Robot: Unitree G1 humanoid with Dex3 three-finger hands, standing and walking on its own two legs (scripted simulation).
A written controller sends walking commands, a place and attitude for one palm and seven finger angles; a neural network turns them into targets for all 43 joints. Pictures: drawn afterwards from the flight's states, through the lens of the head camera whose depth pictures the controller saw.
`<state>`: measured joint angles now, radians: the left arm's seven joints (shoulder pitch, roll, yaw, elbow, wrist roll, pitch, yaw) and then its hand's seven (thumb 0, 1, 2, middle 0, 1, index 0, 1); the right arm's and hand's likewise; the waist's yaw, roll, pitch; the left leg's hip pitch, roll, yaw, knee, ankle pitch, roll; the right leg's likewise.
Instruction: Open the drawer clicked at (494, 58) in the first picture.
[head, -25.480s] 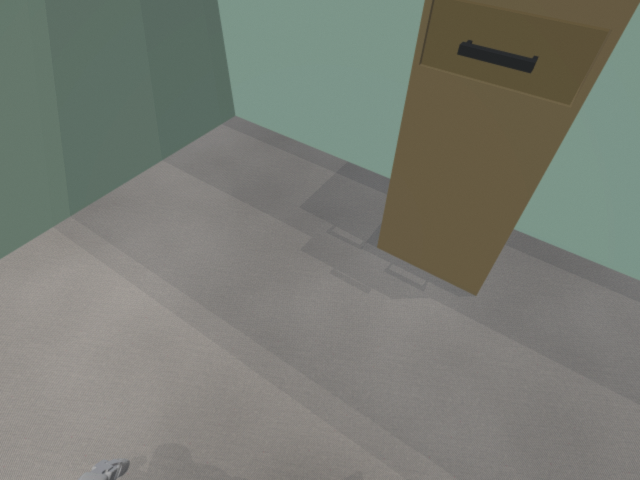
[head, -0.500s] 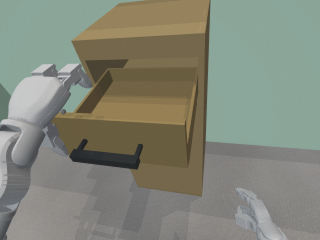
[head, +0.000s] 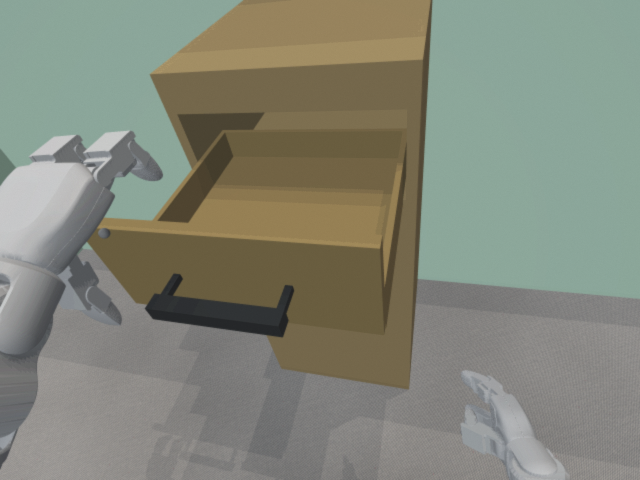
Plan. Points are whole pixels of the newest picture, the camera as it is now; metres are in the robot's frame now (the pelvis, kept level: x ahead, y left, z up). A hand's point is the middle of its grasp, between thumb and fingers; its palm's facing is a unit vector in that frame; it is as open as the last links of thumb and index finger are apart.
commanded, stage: draw the hand back to the body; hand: left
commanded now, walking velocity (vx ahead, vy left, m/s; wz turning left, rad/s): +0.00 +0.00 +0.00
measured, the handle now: (222, 300) +0.29 +0.17 +0.10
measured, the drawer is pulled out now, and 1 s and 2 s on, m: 0.29 0.29 0.29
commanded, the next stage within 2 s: step back with the hand held close in 1.26 s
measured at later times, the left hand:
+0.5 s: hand (91, 235) +0.22 +0.20 +0.29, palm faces +0.45 -0.82 -0.34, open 13.3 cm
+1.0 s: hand (63, 217) +0.24 +0.24 +0.29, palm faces +0.53 -0.76 -0.38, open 9.2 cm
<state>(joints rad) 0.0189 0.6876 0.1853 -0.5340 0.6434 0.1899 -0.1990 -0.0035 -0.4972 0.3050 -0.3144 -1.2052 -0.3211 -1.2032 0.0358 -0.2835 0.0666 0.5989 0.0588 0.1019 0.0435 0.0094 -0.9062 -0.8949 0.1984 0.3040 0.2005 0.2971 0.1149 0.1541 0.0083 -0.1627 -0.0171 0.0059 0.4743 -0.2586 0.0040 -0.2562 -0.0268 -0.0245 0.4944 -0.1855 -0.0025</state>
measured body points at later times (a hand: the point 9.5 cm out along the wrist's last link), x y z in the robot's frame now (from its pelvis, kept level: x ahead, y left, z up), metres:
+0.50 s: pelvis +0.02 -0.01 +0.00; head +0.01 -0.02 +0.45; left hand +0.19 +0.24 +0.30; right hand +0.21 -0.21 -0.08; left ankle +0.00 +0.12 -0.74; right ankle +0.05 -0.12 -0.74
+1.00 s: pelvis +0.05 +0.01 +0.00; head +0.04 -0.01 +0.45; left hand +0.20 +0.28 +0.31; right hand +0.25 -0.20 -0.08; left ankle +0.00 +0.12 -0.74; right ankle +0.05 -0.12 -0.74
